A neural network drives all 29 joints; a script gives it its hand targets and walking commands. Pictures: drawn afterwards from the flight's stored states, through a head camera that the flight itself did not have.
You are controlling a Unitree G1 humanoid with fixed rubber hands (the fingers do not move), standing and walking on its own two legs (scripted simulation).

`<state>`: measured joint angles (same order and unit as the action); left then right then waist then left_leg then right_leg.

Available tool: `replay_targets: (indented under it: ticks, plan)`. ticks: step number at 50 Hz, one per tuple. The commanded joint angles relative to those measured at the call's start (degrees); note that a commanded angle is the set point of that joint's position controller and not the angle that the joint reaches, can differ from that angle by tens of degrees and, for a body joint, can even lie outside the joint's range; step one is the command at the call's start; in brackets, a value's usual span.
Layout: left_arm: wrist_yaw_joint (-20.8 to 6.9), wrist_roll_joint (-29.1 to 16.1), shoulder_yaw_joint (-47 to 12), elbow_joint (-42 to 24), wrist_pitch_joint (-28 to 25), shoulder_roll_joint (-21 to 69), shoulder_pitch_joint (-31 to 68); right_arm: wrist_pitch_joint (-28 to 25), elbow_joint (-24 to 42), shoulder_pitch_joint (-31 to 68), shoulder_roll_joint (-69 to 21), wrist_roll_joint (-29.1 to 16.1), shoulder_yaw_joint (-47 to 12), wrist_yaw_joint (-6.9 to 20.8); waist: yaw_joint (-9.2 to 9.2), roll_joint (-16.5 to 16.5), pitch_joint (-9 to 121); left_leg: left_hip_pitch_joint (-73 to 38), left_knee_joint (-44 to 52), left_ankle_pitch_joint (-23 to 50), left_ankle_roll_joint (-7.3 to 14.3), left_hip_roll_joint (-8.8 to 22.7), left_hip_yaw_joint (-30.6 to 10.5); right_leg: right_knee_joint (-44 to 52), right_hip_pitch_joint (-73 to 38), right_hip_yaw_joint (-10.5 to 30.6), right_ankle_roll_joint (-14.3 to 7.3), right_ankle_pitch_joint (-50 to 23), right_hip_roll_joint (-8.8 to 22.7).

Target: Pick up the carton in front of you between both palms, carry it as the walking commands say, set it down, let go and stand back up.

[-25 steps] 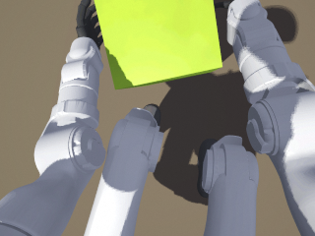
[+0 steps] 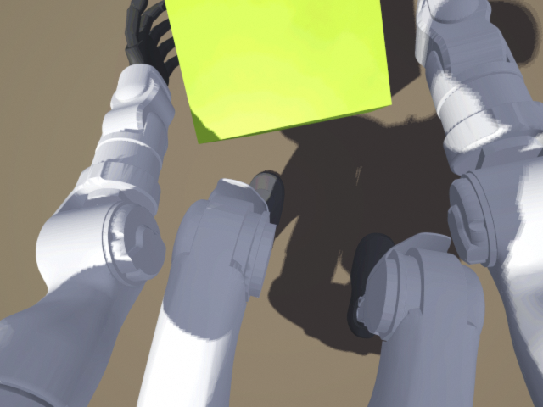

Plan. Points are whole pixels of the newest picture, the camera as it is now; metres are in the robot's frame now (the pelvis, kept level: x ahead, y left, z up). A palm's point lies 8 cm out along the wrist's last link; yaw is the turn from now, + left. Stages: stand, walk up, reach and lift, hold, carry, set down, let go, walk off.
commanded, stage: set down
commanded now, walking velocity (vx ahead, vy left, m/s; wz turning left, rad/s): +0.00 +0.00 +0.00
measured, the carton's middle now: (289, 50) +0.49 +0.12 -0.26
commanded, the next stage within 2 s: let go in 1.16 s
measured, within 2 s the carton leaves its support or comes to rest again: neither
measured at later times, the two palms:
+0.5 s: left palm (46, 39) +0.44 +0.32 -0.06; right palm out of the picture +0.59 -0.02 -0.06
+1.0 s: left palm out of the picture +0.43 +0.32 +0.09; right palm out of the picture +0.60 -0.04 +0.08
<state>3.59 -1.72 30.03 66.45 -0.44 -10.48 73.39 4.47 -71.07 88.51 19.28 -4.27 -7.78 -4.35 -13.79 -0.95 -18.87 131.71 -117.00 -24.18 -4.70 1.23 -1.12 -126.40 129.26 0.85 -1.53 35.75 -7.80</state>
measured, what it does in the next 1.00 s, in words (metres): rises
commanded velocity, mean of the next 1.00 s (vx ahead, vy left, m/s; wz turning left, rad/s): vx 0.00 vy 0.00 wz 0.00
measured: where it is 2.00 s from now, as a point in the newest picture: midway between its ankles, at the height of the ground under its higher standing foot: (310, 270)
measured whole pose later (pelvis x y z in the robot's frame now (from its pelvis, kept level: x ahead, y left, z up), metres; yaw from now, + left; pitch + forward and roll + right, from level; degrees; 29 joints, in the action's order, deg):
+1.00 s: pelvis +0.03 +0.01 +0.18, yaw +3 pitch +47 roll +1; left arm 4.4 -8.2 22.3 36.0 11.1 -6.8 49.5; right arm 14.0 -55.0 70.6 20.1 3.4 3.6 -1.0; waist -13.5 -2.5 5.1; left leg 110.0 -82.8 -19.7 -1.5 -2.1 -1.4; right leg -90.3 104.9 1.8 -0.6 32.3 -4.2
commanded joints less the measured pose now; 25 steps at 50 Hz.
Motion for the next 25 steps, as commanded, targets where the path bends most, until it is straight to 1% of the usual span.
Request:
replay_targets:
  ticks: [1,2,3,4,5,6,7,8,9,10,11,12,13,14,15,16,17,18,19,20,21,22,23,24,25]
  plan:
    - [1.0,-5.0,-0.2,-3.2,-2.7,-15.0,4.7,0.3,7.5,21.5,6.7,-2.8,-1.6,-0.6,-8.60,-11.4,58.4,-25.7,2.6,20.6,1.1,2.0,5.2,14.0,-26.2,5.9,2.2,-15.2,5.2]
    - [0.9,-6.9,-2.4,-10.8,-3.6,-12.2,7.1,0.6,10.4,18.3,4.4,-4.8,-4.1,0.0,-7.96,-11.7,62.7,-30.3,2.5,22.3,1.2,1.3,7.0,14.2,-28.6,4.6,2.2,-16.1,5.2]
    - [0.7,-6.4,-1.9,-9.0,-3.9,-16.8,6.8,0.8,12.1,19.7,3.0,-6.6,-5.5,0.7,-9.85,-13.7,63.4,-30.2,1.8,22.3,2.3,1.7,6.5,14.4,-28.9,5.5,3.1,-18.4,4.4]
    - [1.2,-9.2,-4.3,-16.0,-4.1,-15.2,9.2,0.8,15.7,20.8,5.0,-5.0,-3.0,0.3,-6.37,-13.6,66.6,-34.5,3.2,23.6,2.4,1.5,5.9,14.6,-30.4,3.9,2.7,-17.0,4.4]
    - [0.7,-11.6,-5.5,-11.4,-2.8,-12.2,4.8,1.4,12.0,16.4,6.0,-4.2,-3.6,0.4,-5.44,-13.7,64.8,-32.7,3.9,20.6,1.9,1.4,6.2,14.9,-29.1,3.2,2.2,-13.3,4.9]
    - [-0.2,-11.7,-7.4,-11.6,-2.5,-12.3,7.4,1.3,16.0,19.0,3.8,-6.8,-6.3,0.6,-6.69,-15.6,67.5,-35.5,4.0,21.1,1.7,1.4,6.8,16.2,-32.5,4.0,2.3,-14.9,4.9]
    - [0.1,-10.7,-4.8,-13.9,-1.7,-14.2,3.2,2.0,17.4,19.4,6.3,-5.0,-5.2,0.7,-8.37,-14.9,71.8,-35.9,3.7,24.4,1.6,1.1,6.9,14.6,-33.1,3.4,2.5,-16.0,4.7]
    - [0.1,-12.0,-5.0,-14.5,-1.1,-15.2,2.4,2.3,17.2,17.7,5.7,-5.8,-5.1,0.7,-9.04,-14.9,74.0,-39.0,5.2,21.7,2.0,0.5,6.7,13.7,-34.3,1.0,2.7,-11.5,4.4]
    - [0.0,-11.8,-4.6,-14.4,-0.3,-12.1,3.2,2.7,18.5,19.1,6.7,-4.4,-3.8,0.7,-8.67,-13.8,71.2,-36.9,5.4,21.9,2.0,0.6,7.2,15.6,-33.2,2.4,2.1,-11.6,4.3]
    - [0.3,-13.1,-8.5,-17.9,0.0,-11.5,4.7,3.6,21.1,20.3,5.3,-5.6,-5.2,1.1,-8.63,-14.9,77.0,-41.6,7.1,23.8,2.3,0.3,5.1,14.0,-36.4,1.4,2.6,-13.6,4.6]
    - [1.3,-14.2,-5.7,-22.3,0.6,-13.5,2.3,4.0,22.2,17.2,9.7,-2.3,-0.9,0.3,-5.36,-15.4,83.6,-47.4,6.9,24.3,1.6,-0.4,6.6,14.8,-36.4,-0.7,2.6,-11.7,4.4]
    - [2.4,-11.2,-5.7,-28.9,1.0,-16.9,3.2,4.7,26.9,18.7,10.9,-3.0,-0.1,0.1,-9.02,-11.7,85.7,-51.2,8.3,24.1,1.8,-0.6,6.1,13.7,-34.6,-1.2,1.9,-9.4,3.3]
    - [3.3,-11.1,-6.5,-29.1,2.6,-15.4,2.3,5.3,27.7,18.1,13.2,-2.6,2.2,0.4,-7.60,-9.7,91.6,-61.0,8.4,27.4,2.0,-1.1,5.5,14.0,-32.4,-2.3,1.9,-8.9,2.9]
    - [3.9,-10.5,-8.1,-25.4,3.7,-12.8,1.1,6.7,21.7,15.3,7.7,-5.1,-1.5,0.7,-10.09,-9.3,86.3,-60.8,10.2,25.8,1.8,-1.8,7.7,15.9,-31.0,-3.2,2.2,-6.9,1.6]
    - [4.1,-10.2,-6.3,-24.2,4.7,-11.6,-4.8,6.4,25.2,13.6,11.2,-1.4,2.9,0.8,-5.88,-9.9,82.1,-58.1,10.6,25.0,2.6,-1.8,5.4,16.7,-27.6,-3.0,1.8,-6.4,2.2]
    - [4.4,-11.6,-9.2,-26.9,5.5,-9.5,-3.1,6.6,24.3,12.6,11.3,-0.3,4.2,0.7,-5.17,-9.4,84.3,-62.5,12.8,20.3,2.2,-3.1,5.1,17.3,-28.5,-5.0,2.1,-3.1,2.0]
    - [4.6,-12.5,-11.1,-25.9,6.2,-5.2,-1.1,6.8,20.6,9.7,9.3,0.7,3.5,1.2,-2.91,-8.8,78.1,-59.0,14.3,20.0,1.0,-3.5,4.9,19.1,-26.2,-3.9,1.7,-3.1,2.0]
    - [4.7,-11.2,-10.7,-28.4,6.3,-7.5,0.9,7.3,21.3,9.9,6.9,-0.2,4.5,1.2,-3.33,-8.9,75.1,-58.1,14.4,18.8,2.2,-3.6,4.1,18.9,-22.5,-4.7,1.8,-1.7,1.8]
    - [4.7,-11.8,-11.1,-29.3,6.8,-5.8,0.7,7.1,20.9,12.0,12.0,2.5,8.4,1.6,-2.43,-6.1,73.0,-55.9,17.1,11.0,1.2,-3.7,2.7,18.7,-21.5,-5.0,1.0,2.0,2.6]
    - [5.4,-9.6,-10.1,-29.2,7.3,-5.7,-1.0,7.3,17.9,10.1,12.1,2.3,9.4,2.2,-2.84,-4.7,74.0,-59.2,18.4,11.0,1.0,-3.3,2.3,20.1,-22.5,-4.4,0.4,1.6,2.2]
    - [6.2,-7.8,-10.1,-32.4,7.6,-5.5,-0.9,7.4,16.7,8.1,12.5,2.4,11.1,2.6,-3.57,-1.5,72.5,-61.9,19.9,12.1,0.7,-3.2,2.3,21.8,-19.1,-4.3,-0.4,2.7,1.1]
    - [6.2,-8.1,-10.1,-26.8,8.5,-5.2,-1.4,7.8,14.5,9.7,11.2,1.2,8.7,3.5,-1.94,-3.8,69.0,-58.4,20.8,7.5,0.4,-2.7,2.6,23.0,-19.3,-3.4,-0.3,3.5,2.2]
    - [6.2,-6.0,-8.8,-26.2,9.1,-5.5,-1.4,7.8,11.6,9.6,13.3,3.1,11.3,3.8,-3.40,-3.0,67.4,-56.2,22.2,5.1,-0.1,-3.6,3.3,24.0,-20.0,-3.5,-0.2,3.8,2.4]
    - [6.4,-9.5,-11.8,-30.6,9.1,-0.1,-0.5,6.8,15.4,7.3,12.7,2.5,12.3,4.0,0.41,-2.8,67.1,-57.9,24.5,3.7,0.1,-3.8,1.8,24.5,-19.5,-6.0,-0.6,4.3,0.6]
    - [6.0,-8.5,-12.3,-26.9,9.2,0.1,-1.7,6.5,12.0,7.3,10.0,2.1,10.8,4.6,-1.94,-1.4,68.8,-57.8,24.3,4.6,-0.4,-4.3,3.8,25.8,-21.2,-4.6,-0.9,2.9,1.1]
